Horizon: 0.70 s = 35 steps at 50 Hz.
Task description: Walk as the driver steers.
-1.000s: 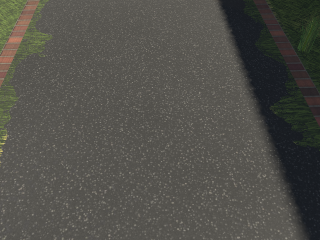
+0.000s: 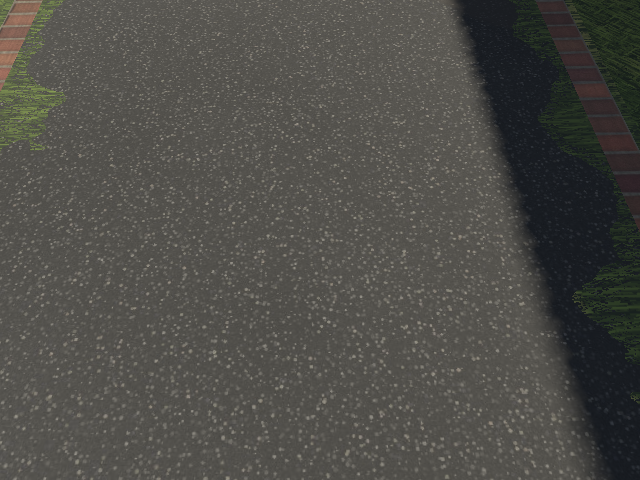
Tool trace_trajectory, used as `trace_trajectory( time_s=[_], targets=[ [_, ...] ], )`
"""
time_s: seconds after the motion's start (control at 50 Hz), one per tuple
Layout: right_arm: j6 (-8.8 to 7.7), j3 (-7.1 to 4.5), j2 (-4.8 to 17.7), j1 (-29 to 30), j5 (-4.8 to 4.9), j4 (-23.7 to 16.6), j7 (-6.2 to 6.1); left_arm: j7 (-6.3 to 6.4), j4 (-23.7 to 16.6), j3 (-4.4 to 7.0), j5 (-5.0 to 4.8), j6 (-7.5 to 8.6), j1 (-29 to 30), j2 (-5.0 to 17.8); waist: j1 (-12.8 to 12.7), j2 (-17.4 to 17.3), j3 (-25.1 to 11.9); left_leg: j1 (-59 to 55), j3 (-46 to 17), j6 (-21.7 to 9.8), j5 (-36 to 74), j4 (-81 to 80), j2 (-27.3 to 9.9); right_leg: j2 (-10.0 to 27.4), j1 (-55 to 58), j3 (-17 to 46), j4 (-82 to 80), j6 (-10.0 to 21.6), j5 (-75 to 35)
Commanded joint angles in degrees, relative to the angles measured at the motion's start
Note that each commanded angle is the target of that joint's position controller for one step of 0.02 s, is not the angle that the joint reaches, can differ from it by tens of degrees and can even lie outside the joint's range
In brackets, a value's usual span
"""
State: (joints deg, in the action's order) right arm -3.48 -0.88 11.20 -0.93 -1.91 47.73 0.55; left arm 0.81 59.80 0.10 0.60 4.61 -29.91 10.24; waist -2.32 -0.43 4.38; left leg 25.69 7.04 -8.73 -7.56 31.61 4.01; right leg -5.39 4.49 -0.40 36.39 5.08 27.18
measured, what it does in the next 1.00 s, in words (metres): walks ahead: right foot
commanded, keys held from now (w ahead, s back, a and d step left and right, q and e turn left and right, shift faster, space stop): w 0.92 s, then w+q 0.08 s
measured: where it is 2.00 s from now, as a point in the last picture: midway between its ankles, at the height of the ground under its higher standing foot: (313, 230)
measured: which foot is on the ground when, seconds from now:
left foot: down 0.00-0.54, up 0.56-1.00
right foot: up 0.00-0.52, down 0.54-1.00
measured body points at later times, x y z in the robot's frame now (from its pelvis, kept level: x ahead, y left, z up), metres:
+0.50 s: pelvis +0.26 -0.02 +0.02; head +0.30 -0.02 +0.47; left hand +0.48 +0.18 -0.09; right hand +0.15 -0.24 -0.12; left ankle +0.11 +0.05 -0.71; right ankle +0.42 -0.12 -0.69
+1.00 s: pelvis +0.53 -0.04 +0.03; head +0.55 -0.04 +0.48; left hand +0.43 +0.18 -0.12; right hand +0.71 -0.25 -0.10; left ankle +0.69 +0.08 -0.67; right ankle +0.42 -0.11 -0.71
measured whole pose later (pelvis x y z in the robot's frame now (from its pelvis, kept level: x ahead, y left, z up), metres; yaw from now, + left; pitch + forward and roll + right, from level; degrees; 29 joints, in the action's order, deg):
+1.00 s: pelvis +0.53 -0.04 +0.03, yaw +2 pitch +0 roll -1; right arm -2.0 -1.2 11.0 -2.0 -1.1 51.6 1.8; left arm 0.2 61.6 1.2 1.1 5.7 -28.0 9.5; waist -3.3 -1.8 2.7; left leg 34.5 3.5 -3.1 -1.3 38.1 -4.0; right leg -5.2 5.1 -5.1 9.4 4.4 15.0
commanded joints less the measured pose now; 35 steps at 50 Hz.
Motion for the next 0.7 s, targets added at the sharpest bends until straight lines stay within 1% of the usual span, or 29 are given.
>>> trace_trajectory(
  time_s=[0.02,0.04,0.06,0.08,0.1,0.12,0.14,0.16,0.18,0.2,0.24,0.32,0.36,0.4,0.44,0.46,0.48,0.5,0.52,0.54,0.56,0.58,0.6,0.62,0.64,0.66,0.68,0.7],
  targets=[
    [0.39,-4.44,12.9,-24.4,0.95,5.3,-0.22,-0.37,-4.1,1.68,0.07,0.36,-2.8,7.0,8.6,-4.8,-17.5,-41.7,-49.0,-14.7,-15.6,-14.7,-25.7,0.6,-38.7,4.5,46.4,0.9,0.6],
    [0.28,-3.71,9.9,-16.8,1.76,4.0,-0.07,-0.54,-6.3,2.13,0.44,0.52,3.2,8.8,5.6,-2.1,-7.0,-31.8,-40.4,-12.4,-21.6,-19.0,-24.0,4.8,-41.8,4.7,43.2,1.4,-6.4],
    [-0.2,-3.02,6.8,-13.6,1.64,3.7,0.22,-0.89,-7.0,2.3,0.7,0.71,6.7,8.8,4.6,0.2,-2.4,-24.0,-35.2,-10.6,-17.3,-21.6,-21.8,6.3,-39.9,4.1,40.1,1.5,-9.5],
    [-0.86,-2.46,5.1,-13.5,1.22,4.5,0.25,-1.07,-6.8,2.34,0.88,0.33,7.3,7.7,2.6,1.9,-0.2,-18.9,-30.2,-8.8,-10.3,-22.6,-19.5,7.8,-37.2,4.3,37.4,1.2,-10.5],
    [-1.39,-1.98,3.9,-14.5,1.2,5.6,0.01,-1.39,-6.6,2.08,1.41,-0.45,6.1,6.3,0.9,1.5,-0.3,-15.1,-26.1,-7.3,-5.9,-23.4,-17.6,8.9,-33.6,4.2,34.7,0.4,-10.9],
    [-1.96,-1.73,3.6,-15.7,1.21,6.6,-0.1,-1.73,-6.2,1.81,1.53,-1.1,5.5,4.6,0.1,0.8,-0.5,-13.4,-23.1,-6.5,-2.5,-24.1,-16.5,9.5,-31.7,3.8,32.6,-0.2,-11.1],
    [-2.52,-1.77,4.1,-17.3,1.34,7.5,-0.15,-1.98,-6.4,1.73,1.59,-1.49,5.9,3.9,-0.2,0.4,-0.3,-12.7,-21.0,-6.3,0.9,-24.5,-15.7,9.7,-31.7,3.0,31.1,-0.8,-11.6],
    [-2.88,-1.87,4.9,-18.5,1.46,8.3,-0.15,-2.16,-6.8,1.76,1.63,-1.8,7.2,3.8,-0.3,-0.2,0.0,-12.4,-18.9,-6.0,2.5,-25.1,-15.1,10.3,-32.9,2.3,29.3,-1.2,-12.7],
    [-3.03,-1.97,5.7,-19.6,1.49,8.8,-0.13,-2.3,-7.7,1.82,1.62,-2.06,9.8,4.1,-0.1,-0.8,0.7,-12.6,-17.4,-5.7,3.1,-25.9,-14.6,11.0,-34.9,1.5,27.2,-1.7,-14.8],
    [-3.02,-1.98,6.2,-20.7,1.51,9.2,-0.1,-2.38,-8.7,1.87,1.59,-2.24,12.9,4.5,0.4,-1.0,1.4,-13.2,-16.2,-5.2,3.9,-26.6,-14.0,11.7,-37.3,0.8,24.9,-2.2,-17.3],
    [-2.84,-1.77,6.2,-23.3,1.64,9.9,-0.05,-2.46,-10.5,1.91,1.3,-2.38,18.7,5.0,2.0,-1.2,2.2,-15.7,-14.4,-3.9,7.9,-26.9,-13.1,12.2,-41.2,-0.5,19.5,-3.0,-22.0],
    [-2.67,-1.27,5.9,-28.1,1.64,11.2,-0.31,-2.62,-12.8,1.44,0.65,-2.28,27.2,4.3,4.8,-2.4,1.8,-20.9,-11.6,-1.1,15.5,-25.4,-12.0,10.8,-41.9,-2.7,8.5,-3.8,-28.5],
    [-2.57,-1.07,5.9,-30.3,1.4,12.0,-0.63,-2.6,-13.8,1.24,0.57,-2.26,30.7,4.2,6.0,-3.0,1.8,-24.6,-11.3,-1.0,18.3,-24.4,-12.4,9.8,-42.2,-3.4,4.5,-3.6,-29.2],
    [-2.38,-0.95,6.0,-32.0,0.98,12.6,-0.96,-2.54,-14.7,1.17,0.58,-2.08,33.7,4.3,6.9,-3.3,2.0,-29.0,-11.3,-1.6,21.7,-22.6,-13.5,8.8,-42.9,-3.9,1.5,-3.1,-27.7],
    [-2.18,-1.03,6.5,-32.6,0.51,13.3,-1.34,-2.51,-15.7,1.23,0.55,-1.71,35.7,4.6,7.0,-3.6,2.3,-32.8,-11.6,-2.5,25.2,-20.6,-15.1,8.0,-43.0,-4.0,-0.9,-2.1,-24.6],
    [-2.12,-1.13,6.9,-32.3,0.36,13.5,-1.53,-2.47,-15.9,1.34,0.54,-1.47,35.7,4.9,6.4,-3.8,2.4,-34.1,-11.5,-2.7,28.0,-19.3,-15.9,7.6,-41.9,-4.0,-2.2,-1.3,-22.5],
    [-2.09,-1.2,7.2,-31.1,0.31,13.5,-1.69,-2.34,-15.7,1.51,0.54,-1.19,34.2,5.2,5.1,-4.0,1.9,-34.2,-10.9,-2.3,33.2,-17.1,-16.2,6.6,-38.7,-4.4,-3.9,-0.3,-20.2],
    [-2.08,-1.32,7.7,-29.9,0.35,13.4,-1.8,-2.01,-14.7,1.89,0.59,-0.9,30.7,5.8,3.2,-4.4,0.2,-33.7,-10.1,-1.6,41.2,-13.2,-16.1,4.9,-32.9,-5.0,-5.3,0.8,-17.8],
    [-1.98,-1.45,8.3,-29.1,0.46,13.5,-1.76,-1.56,-12.4,2.53,0.65,-0.51,23.8,6.7,0.4,-4.4,-3.2,-32.9,-9.3,-0.8,46.9,-6.0,-15.4,3.0,-24.8,-5.6,-7.5,2.1,-17.3],
    [-1.92,-1.37,8.3,-27.8,0.88,13.2,-1.61,-0.96,-8.9,3.46,1.21,0.08,13.6,8.4,-4.0,-3.1,-8.4,-27.5,-7.4,0.3,43.2,4.9,-13.4,3.5,-11.5,-4.7,-10.4,3.9,-20.1],
    [-2.17,-0.75,6.5,-27.1,1.47,11.0,-1.46,-0.24,-6.9,4.88,2.76,0.49,2.9,13.2,-7.4,1.7,-15.8,-14.8,-5.5,1.3,23.0,21.6,-10.7,16.1,4.2,8.8,-10.5,7.1,-15.3],
    [-1.99,-0.02,1.1,-34.5,3.43,10.9,-0.88,-0.59,-6.3,5.97,2.87,0.01,1.3,17.1,-3.9,14.6,-22.3,5.4,-3.5,3.7,-21.4,42.3,0.4,31.0,17.4,36.5,-16.4,16.0,-13.5],
    [-1.8,-1.66,7.4,-29.8,1.71,11.2,-1.18,-1.23,-6.5,5.42,0.63,-0.57,5.4,13.2,-3.3,4.3,-17.0,10.6,-10.5,2.6,-19.5,45.6,-2.5,27.6,11.9,36.5,-19.7,14.1,-10.2],
    [-2.1,-1.87,7.0,-24.6,1.53,9.1,-0.89,-1.46,-7.3,4.59,0.07,-0.4,11.5,10.5,-0.9,3.6,-8.7,11.6,-10.5,2.5,-13.6,43.3,-4.8,25.6,3.1,27.2,-21.6,12.1,-13.1],
    [-2.22,-1.78,5.9,-22.2,1.41,8.6,-0.73,-1.71,-7.3,3.97,0.3,0.09,14.3,7.8,0.6,1.4,-5.1,9.6,-10.1,2.8,-10.3,40.5,-6.6,23.2,-3.5,21.6,-23.6,10.5,-19.7],
    [-1.62,-1.93,5.2,-21.3,0.72,8.6,-0.5,-1.57,-6.7,3.46,0.3,0.5,14.7,6.1,2.1,1.6,-3.3,7.3,-9.9,3.2,-9.1,38.0,-7.7,20.6,-7.9,17.0,-24.6,8.8,-23.7],
    [-0.79,-1.69,3.8,-22.6,0.08,8.8,-0.06,-1.36,-5.6,2.9,0.23,0.77,14.2,4.5,3.7,2.8,-3.1,4.6,-9.6,3.9,-8.5,35.9,-8.4,18.9,-10.8,13.6,-25.7,7.5,-25.7],
    [-0.15,-1.67,2.9,-22.9,-0.09,8.9,0.31,-1.28,-4.7,2.72,0.22,1.21,12.5,4.1,4.1,3.0,-3.2,3.4,-9.1,4.4,-8.1,34.8,-8.4,18.1,-11.9,12.0,-26.3,7.1,-28.3]
  ],
)
Velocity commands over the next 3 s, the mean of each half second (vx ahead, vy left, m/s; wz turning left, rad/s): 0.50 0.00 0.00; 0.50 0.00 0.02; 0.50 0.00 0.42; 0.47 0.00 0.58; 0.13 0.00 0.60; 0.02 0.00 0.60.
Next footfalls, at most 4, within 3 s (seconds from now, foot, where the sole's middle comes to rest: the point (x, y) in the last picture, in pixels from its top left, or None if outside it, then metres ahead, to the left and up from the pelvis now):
0.54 right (407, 472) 0.46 -0.11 -0.75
1.12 left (324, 338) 0.75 0.06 -0.75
1.68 right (358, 221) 1.10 -0.01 -0.75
2.18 left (252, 200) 1.17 0.27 -0.75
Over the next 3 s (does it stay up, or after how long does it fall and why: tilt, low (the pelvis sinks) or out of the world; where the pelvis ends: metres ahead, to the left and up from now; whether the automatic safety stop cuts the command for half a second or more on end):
stays up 1.17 0.13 0.03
